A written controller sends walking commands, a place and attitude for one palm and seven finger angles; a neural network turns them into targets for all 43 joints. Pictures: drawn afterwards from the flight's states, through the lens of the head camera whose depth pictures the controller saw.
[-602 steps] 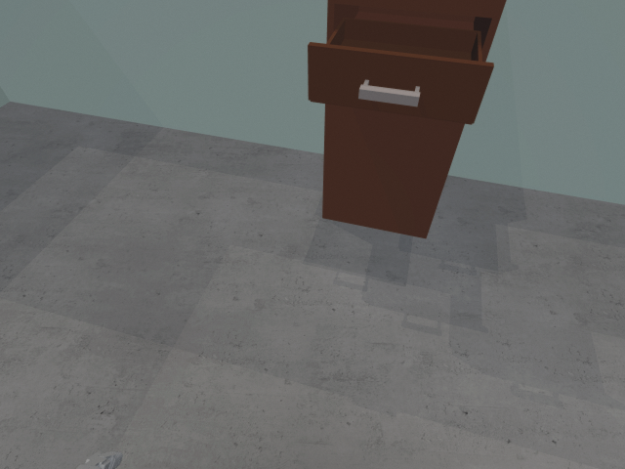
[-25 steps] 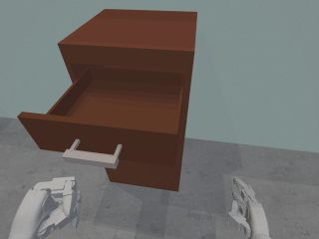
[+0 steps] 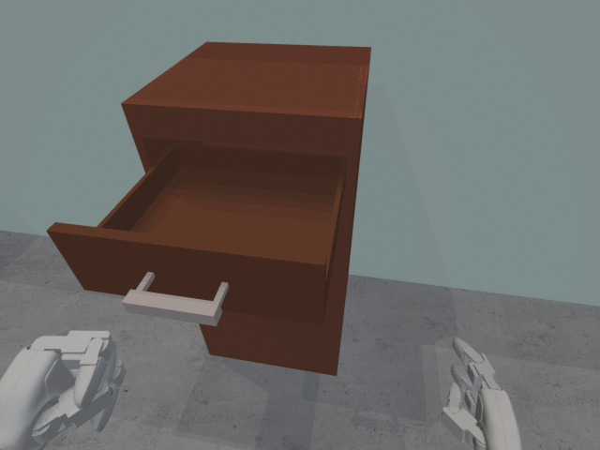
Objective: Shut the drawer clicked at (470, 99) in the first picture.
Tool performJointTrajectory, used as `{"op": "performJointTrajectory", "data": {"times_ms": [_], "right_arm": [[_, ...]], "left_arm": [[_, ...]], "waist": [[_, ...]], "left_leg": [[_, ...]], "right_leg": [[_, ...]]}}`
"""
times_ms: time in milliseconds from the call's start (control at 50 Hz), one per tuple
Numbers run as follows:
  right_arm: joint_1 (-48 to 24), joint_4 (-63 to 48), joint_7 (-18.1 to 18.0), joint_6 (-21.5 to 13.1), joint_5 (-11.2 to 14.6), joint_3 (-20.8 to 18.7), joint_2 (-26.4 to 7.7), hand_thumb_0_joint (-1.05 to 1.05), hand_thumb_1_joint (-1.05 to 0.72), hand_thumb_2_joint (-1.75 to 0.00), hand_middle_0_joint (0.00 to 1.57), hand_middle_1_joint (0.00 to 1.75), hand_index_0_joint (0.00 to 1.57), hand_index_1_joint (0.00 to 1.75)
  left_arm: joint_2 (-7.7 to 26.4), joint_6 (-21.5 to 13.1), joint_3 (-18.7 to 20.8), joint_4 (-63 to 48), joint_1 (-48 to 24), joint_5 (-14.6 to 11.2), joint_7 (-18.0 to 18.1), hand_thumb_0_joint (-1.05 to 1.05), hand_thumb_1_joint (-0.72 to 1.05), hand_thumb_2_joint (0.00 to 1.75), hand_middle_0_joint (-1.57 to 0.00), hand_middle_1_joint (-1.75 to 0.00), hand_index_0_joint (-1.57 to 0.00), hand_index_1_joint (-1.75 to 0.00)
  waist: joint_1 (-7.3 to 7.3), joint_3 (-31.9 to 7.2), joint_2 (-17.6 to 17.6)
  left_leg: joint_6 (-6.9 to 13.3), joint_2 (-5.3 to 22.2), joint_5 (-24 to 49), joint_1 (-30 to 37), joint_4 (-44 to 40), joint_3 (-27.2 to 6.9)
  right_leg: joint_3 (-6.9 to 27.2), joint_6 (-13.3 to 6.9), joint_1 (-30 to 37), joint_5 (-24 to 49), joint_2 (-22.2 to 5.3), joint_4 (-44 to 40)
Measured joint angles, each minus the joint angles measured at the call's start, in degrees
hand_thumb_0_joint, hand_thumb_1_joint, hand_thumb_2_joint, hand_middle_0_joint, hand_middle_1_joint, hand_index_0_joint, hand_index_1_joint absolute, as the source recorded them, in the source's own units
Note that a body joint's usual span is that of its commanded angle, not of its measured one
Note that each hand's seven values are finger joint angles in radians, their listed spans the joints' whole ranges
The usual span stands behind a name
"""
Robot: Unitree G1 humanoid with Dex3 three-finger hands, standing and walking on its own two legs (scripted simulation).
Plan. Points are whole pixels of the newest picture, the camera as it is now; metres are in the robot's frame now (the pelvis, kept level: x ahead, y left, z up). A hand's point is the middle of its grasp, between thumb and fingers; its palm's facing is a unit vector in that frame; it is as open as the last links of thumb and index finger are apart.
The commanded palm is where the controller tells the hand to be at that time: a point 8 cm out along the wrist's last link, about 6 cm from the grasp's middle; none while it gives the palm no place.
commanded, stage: raise the hand and make a fist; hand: left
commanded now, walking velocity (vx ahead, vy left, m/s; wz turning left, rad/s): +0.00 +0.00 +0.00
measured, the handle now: (179, 295) +0.30 +0.23 +0.05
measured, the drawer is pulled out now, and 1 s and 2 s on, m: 0.29 0.29 0.29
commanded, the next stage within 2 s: bring the fist close to the handle in 0.10 s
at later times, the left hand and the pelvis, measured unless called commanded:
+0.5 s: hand (135, 378) +0.15 +0.20 +0.12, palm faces +0.04 -0.99 -0.12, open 3.3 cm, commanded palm +0.11 +0.25 +0.12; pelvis -0.01 +0.00 +0.00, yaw +0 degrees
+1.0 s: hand (161, 369) +0.18 +0.20 +0.07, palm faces +0.02 -1.00 -0.08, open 3.3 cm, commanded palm +0.15 +0.25 +0.07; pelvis +0.00 +0.01 -0.01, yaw +0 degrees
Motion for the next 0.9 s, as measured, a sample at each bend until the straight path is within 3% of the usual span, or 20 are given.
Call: {"op": "performJointTrajectory", "data": {"times_ms": [340, 500, 900], "right_arm": [[0.33, 1.65, -0.58, -1.24, -0.27, 0.5, 0.69, 0.02, -0.91, -0.9, 0.2, 0.3, 0.21, 0.3], [0.74, 2.05, -0.51, -1.33, -1.13, -0.3, -0.13, 0.02, -0.91, -0.9, 0.2, 0.3, 0.21, 0.3], [0.55, 2.21, 0.64, 2.75, -2.77, -2.0, 0.27, 0.02, -0.91, -0.9, 0.2, 0.3, 0.21, 0.3]], "left_arm": [[-1.1, -0.46, -1.24, 4.17, -4.37, 0.8, 1.26, 0.01, 0.9, 0.9, -1.4, -1.6, -1.4, -1.6], [-2.55, -2.38, -3.98, 8.33, -8.06, 3.12, 2.5, 0.01, 0.9, 0.9, -1.4, -1.6, -1.4, -1.6], [-4.67, -8.32, -6.01, 15.86, -10.94, 4.86, 3.36, 0.02, 0.9, 0.9, -1.4, -1.6, -1.4, -1.6]], "waist": [[-0.62, 1.04, 0.66], [-1.22, 1.66, 0.04], [-3.2, 1.26, -0.96]], "left_leg": [[-0.09, -0.08, 1.14, -0.59, -0.4, 0.16], [0.08, -0.44, 0.83, -2.86, 0.84, 0.0], [0.9, -1.43, -1.16, -8.58, 4.42, 0.45]], "right_leg": [[0.2, -0.17, -0.87, 0.93, -0.06, 0.04], [0.11, -0.03, -3.15, 0.44, -0.46, 1.5], [0.71, 0.83, -9.13, -1.62, -1.61, 5.54]]}}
